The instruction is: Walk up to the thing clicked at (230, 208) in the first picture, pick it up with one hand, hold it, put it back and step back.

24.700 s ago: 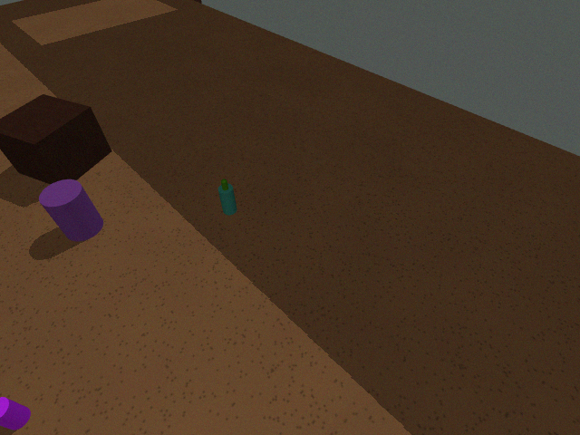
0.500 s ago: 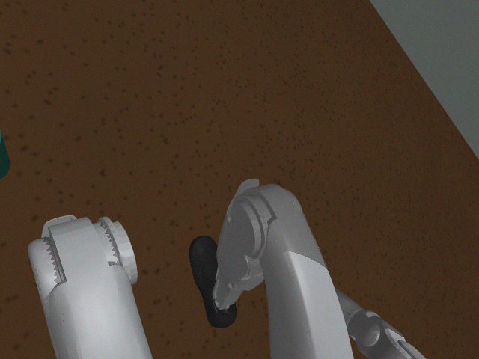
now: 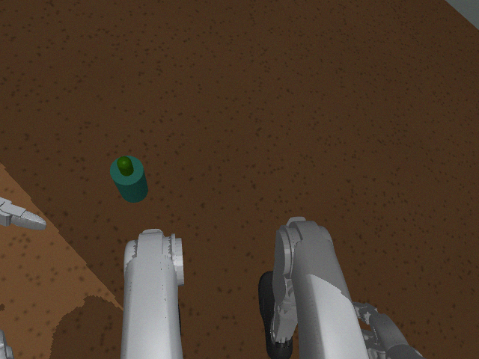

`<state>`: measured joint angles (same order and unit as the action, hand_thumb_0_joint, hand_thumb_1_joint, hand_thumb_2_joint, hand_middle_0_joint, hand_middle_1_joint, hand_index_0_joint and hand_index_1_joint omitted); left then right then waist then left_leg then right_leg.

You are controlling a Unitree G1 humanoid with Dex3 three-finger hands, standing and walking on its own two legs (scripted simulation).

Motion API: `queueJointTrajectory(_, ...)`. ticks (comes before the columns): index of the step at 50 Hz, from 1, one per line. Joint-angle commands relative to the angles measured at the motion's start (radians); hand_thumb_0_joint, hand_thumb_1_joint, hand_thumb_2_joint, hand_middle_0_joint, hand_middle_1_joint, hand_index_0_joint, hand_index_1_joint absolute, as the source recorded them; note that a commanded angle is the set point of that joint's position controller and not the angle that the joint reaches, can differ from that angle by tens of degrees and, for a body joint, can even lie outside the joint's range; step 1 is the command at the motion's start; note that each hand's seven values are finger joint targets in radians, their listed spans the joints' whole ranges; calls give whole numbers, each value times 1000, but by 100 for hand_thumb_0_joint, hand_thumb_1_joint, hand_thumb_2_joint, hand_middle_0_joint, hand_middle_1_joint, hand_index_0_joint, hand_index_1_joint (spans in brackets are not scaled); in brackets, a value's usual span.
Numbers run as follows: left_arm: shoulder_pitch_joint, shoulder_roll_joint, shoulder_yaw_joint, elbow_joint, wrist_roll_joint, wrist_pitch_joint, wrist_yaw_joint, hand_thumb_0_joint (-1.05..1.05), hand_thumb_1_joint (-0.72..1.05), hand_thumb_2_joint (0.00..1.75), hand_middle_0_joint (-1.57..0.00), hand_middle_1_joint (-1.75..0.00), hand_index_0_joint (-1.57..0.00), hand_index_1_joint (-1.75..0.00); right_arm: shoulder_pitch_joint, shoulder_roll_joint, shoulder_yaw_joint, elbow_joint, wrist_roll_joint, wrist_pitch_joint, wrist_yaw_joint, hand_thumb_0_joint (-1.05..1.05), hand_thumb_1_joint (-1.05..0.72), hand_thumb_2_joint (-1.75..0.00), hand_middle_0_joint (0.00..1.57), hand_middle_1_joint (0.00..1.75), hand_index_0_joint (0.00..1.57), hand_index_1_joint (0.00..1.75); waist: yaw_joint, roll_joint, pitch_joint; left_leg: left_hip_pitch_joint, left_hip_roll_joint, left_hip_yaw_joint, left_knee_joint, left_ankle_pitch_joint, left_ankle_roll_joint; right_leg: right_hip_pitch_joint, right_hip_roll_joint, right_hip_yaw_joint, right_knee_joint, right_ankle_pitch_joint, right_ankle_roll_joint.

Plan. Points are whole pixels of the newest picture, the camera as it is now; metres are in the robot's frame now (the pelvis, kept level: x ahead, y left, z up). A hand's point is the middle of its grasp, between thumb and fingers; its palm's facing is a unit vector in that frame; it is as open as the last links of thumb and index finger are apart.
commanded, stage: home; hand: left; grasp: from the side
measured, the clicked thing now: (129, 177) +0.47 +0.22 -0.27
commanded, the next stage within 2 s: none
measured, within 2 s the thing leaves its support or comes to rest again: neither
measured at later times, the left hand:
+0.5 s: hand (12, 218) +0.30 +0.25 +0.11, palm faces +0.17 -0.89 -0.41, open 17.4 cm
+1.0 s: hand out of the picture +0.25 +0.18 +0.29, palm faces +0.21 -0.93 -0.31, open 17.4 cm
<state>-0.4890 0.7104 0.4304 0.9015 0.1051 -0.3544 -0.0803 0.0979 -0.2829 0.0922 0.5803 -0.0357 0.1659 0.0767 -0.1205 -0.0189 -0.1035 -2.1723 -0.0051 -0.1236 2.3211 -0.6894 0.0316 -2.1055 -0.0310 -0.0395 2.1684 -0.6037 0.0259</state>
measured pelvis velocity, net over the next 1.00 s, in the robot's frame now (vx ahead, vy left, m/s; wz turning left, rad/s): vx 0.10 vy -0.02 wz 0.11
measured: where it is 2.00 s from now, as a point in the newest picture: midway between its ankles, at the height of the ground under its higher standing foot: (223, 345)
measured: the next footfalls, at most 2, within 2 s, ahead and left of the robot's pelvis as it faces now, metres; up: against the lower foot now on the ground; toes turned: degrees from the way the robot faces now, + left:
none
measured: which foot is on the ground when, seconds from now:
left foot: down 0.00-1.00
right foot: down 0.00-1.00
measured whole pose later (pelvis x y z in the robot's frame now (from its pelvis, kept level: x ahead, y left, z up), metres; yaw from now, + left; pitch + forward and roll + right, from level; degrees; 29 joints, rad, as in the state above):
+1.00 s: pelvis +0.10 -0.02 +0.34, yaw +6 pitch +10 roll -2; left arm 0.47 0.22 -0.02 -0.03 -0.02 0.30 0.17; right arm 0.30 -0.20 0.02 0.47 0.04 -0.07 -0.20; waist -0.04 0.05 -0.17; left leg -0.68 0.05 -0.04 1.03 -0.52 -0.02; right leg -0.68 -0.02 -0.04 0.97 -0.46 0.02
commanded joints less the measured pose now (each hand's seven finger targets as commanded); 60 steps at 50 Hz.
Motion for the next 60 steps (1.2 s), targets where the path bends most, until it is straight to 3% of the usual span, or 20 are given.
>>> queueJointTrajectory(1,-52,36,-80,-313,-22,70,24,0,-61,1,-5,-4,-5,-4,98,-249,-154,-98,37,-20,-33,0,-90,-90,20,30,20,30,5,235,-605,580,8,-11,-507,6,-22,251,30,-68,-278,18,-62)
queueJointTrajectory(2,-23,54,-74,-358,-25,96,34,0,-61,1,-4,-4,-4,-4,93,-247,-161,-106,45,-20,-42,0,-90,-90,20,30,20,30,23,208,-611,597,8,-9,-526,3,-19,280,30,-61,-308,11,-60)
queueJointTrajectory(5,41,79,-71,-552,-36,163,65,0,-56,5,-5,-6,-5,-6,92,-224,-170,-149,67,-27,-66,0,-90,-90,20,30,20,30,40,166,-663,661,10,7,-596,-8,-8,421,29,-40,-397,-1,-53)
queueJointTrajectory(8,130,73,-64,-611,-44,226,106,0,-49,9,-6,-7,-6,-7,78,-189,-164,-171,79,-43,-98,0,-90,-90,20,30,20,30,58,105,-649,695,7,42,-664,-16,2,562,29,-14,-505,-13,-48)
queueJointTrajectory(11,189,70,-52,-674,-47,264,145,0,-51,8,-6,-6,-6,-6,75,-162,-163,-179,83,-65,-132,0,-90,-90,20,30,20,30,71,130,-648,772,7,66,-732,24,-1,666,28,5,-580,11,-47)
queueJointTrajectory(13,272,-7,-90,-664,-52,290,164,0,-53,7,-6,-6,-5,-6,75,-137,-155,-176,84,-81,-149,0,-90,-90,20,30,20,30,76,139,-603,823,9,79,-782,60,-4,719,27,11,-629,34,-50)
queueJointTrajectory(19,403,-149,-179,-668,-68,352,201,0,-56,5,-5,-5,-5,-5,97,-104,-148,-172,81,-130,-185,0,-90,-90,20,30,20,30,61,132,-523,989,11,100,-899,223,-10,898,23,12,-786,174,-54)
queueJointTrajectory(25,532,-219,-228,-695,-85,422,228,0,-55,6,-5,-5,-5,-5,121,-86,-143,-177,79,-169,-203,0,-90,-90,20,30,20,30,66,76,-473,1138,17,105,-1030,352,-10,1139,23,13,-942,308,-43)
queueJointTrajectory(31,621,-261,-263,-801,-101,497,261,0,-53,7,-5,-6,-5,-6,127,-74,-137,-200,81,-204,-233,0,-90,-90,20,30,20,30,78,67,-392,1283,14,115,-1176,362,-17,1309,20,23,-1103,324,-36)
queueJointTrajectory(36,754,-317,-311,-920,-111,555,276,0,-55,6,-5,-6,-5,-6,143,-55,-126,-223,78,-223,-258,0,-90,-90,20,30,20,30,87,93,-321,1424,11,120,-1300,406,-26,1425,28,10,-1214,358,-33)
queueJointTrajectory(39,808,-362,-356,-976,-116,587,280,0,-52,7,-6,-6,-6,-6,146,-42,-122,-232,74,-238,-271,0,-90,-90,20,30,20,30,77,97,-230,1469,10,124,-1368,378,-28,1452,33,-2,-1280,328,-32)
queueJointTrajectory(46,932,-406,-401,-1095,-119,616,271,0,-57,4,-5,-5,-5,-5,134,-31,-114,-260,62,-278,-285,0,-90,-90,20,30,20,30,87,49,-107,1522,13,115,-1465,357,-27,1498,47,-34,-1357,292,-32)
queueJointTrajectory(51,956,-407,-396,-1117,-116,611,255,0,-59,3,-5,-5,-4,-5,121,-38,-118,-272,57,-304,-282,0,-90,-90,20,30,20,30,87,22,-67,1543,13,115,-1497,356,-27,1521,48,-39,-1384,287,-26)
queueJointTrajectory(58,910,-407,-392,-1118,-108,592,243,0,-55,5,-5,-5,-5,-5,121,-36,-113,-258,47,-328,-275,0,-90,-90,20,30,20,30,91,65,-103,1591,13,114,-1506,408,-35,1562,45,-30,-1375,329,-32)
queueJointTrajectory(59,891,-386,-377,-1140,-105,589,245,0,-57,4,-5,-5,-5,-5,119,-36,-115,-258,46,-330,-277,0,-90,-90,20,30,20,30,88,84,-122,1603,12,116,-1503,414,-35,1568,44,-27,-1378,337,-31)
queueJointTrajectory(60,908,-404,-389,-1109,-106,592,243,0,-56,5,-5,-5,-5,-5,119,-35,-114,-254,44,-333,-276,0,-90,-90,20,30,20,30,88,68,-116,1599,9,114,-1507,411,-35,1578,44,-29,-1382,335,-30)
